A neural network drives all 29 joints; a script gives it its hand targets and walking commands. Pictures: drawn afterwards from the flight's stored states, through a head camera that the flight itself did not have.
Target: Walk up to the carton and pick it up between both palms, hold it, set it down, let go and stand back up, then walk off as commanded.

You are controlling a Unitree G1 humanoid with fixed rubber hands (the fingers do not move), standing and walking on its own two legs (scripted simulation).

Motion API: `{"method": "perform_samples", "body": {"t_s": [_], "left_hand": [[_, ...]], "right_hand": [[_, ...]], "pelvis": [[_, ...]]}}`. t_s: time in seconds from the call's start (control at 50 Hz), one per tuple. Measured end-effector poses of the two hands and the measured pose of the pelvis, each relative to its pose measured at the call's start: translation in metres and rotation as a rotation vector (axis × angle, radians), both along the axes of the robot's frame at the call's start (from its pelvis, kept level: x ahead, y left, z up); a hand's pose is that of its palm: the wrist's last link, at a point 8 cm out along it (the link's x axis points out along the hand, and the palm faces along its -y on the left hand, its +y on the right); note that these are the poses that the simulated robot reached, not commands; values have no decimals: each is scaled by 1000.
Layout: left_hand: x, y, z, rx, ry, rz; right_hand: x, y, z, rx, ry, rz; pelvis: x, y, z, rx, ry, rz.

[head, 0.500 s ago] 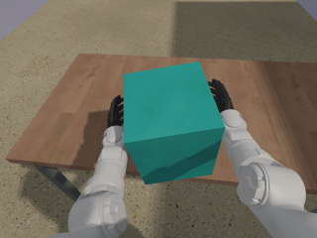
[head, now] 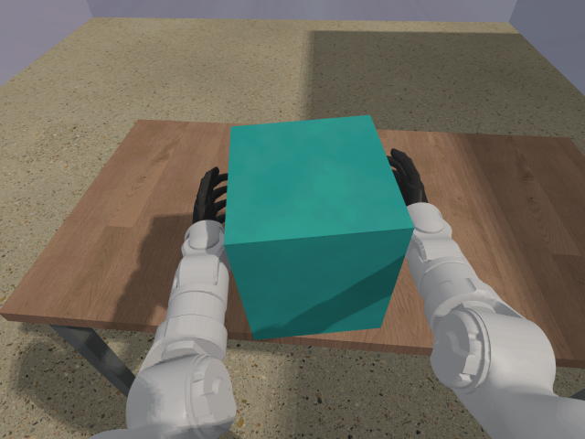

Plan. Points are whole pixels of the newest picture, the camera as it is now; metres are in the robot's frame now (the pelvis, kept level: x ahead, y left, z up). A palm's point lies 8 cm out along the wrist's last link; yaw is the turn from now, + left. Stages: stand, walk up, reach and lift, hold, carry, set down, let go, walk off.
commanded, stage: reach and lift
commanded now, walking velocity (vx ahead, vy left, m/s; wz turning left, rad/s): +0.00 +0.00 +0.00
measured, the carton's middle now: (309, 232) +0.39 +0.05 +0.07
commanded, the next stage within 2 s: hold in 1.86 s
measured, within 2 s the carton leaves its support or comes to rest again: neither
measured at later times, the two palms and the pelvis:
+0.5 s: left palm (208, 236) +0.33 +0.18 +0.11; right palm (425, 233) +0.36 -0.10 +0.12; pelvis -0.02 +0.01 +0.00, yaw +1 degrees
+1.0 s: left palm (206, 191) +0.36 +0.19 +0.16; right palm (432, 200) +0.38 -0.10 +0.16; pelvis -0.01 +0.02 +0.00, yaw +1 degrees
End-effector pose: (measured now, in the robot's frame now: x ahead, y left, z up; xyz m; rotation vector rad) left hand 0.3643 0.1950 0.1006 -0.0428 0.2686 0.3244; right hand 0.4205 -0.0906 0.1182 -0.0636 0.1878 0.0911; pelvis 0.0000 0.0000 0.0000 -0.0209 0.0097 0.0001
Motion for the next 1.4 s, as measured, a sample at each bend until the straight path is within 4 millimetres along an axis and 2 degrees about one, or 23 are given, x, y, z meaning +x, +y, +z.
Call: {"method": "perform_samples", "body": {"t_s": [0.12,0.18,0.3,0.36,0.5,0.58,0.66,0.72,0.76,0.86,0.9,1.06,1.12,1.22,1.28,1.34,1.4], "left_hand": [[-3,-5,-10,-30,17,-42],[-7,-7,-13,-19,15,-57],[-16,-5,16,34,-61,-61],[-22,-4,25,35,-61,-61],[-30,-10,5,12,48,-105],[-24,-12,8,17,29,-109],[-17,-8,30,35,-43,-99],[-13,-6,42,45,-65,-98],[-11,-6,43,43,-50,-102],[-5,-8,30,31,11,-131],[-2,-9,31,28,-2,-143],[-5,-7,78,69,-148,-153],[-12,-7,77,91,-107,-165],[-19,-9,60,89,-16,-186],[-19,-10,53,89,0,-186],[-19,-10,60,103,-29,-179],[-20,-10,79,124,-91,-168]], "right_hand": [[-16,-7,-15,-20,22,-43],[-24,-10,-17,-32,17,-55],[-33,-7,11,-9,-63,-59],[-41,-7,16,-4,-62,-60],[-56,-14,-1,-18,34,-90],[-53,-16,5,-21,11,-103],[-44,-12,28,-3,-61,-96],[-40,-10,36,9,-80,-95],[-39,-10,33,12,-64,-97],[-39,-12,17,2,-4,-130],[-40,-13,17,4,-17,-151],[-44,-12,60,71,-159,-164],[-50,-12,56,74,-121,-164],[-58,-15,36,69,-48,-168],[-60,-15,31,66,-37,-168],[-59,-15,36,71,-66,-167],[-57,-15,52,84,-130,-162]], "pelvis": [[-3,1,0,1,-55,4],[-5,3,0,-1,-58,4],[-9,6,0,-1,-61,6],[-13,6,0,-1,-86,7],[-23,9,-1,2,-129,10],[-23,10,-1,1,-104,10],[-16,11,0,1,-76,11],[-11,13,0,2,-87,13],[-9,13,0,3,-107,14],[-8,14,0,4,-143,15],[-9,15,0,3,-145,15],[-5,19,0,1,-147,17],[-8,20,-1,1,-178,18],[-16,19,-1,1,-198,18],[-19,19,-1,1,-193,18],[-20,19,-1,1,-178,17],[-17,19,0,1,-163,17]]}}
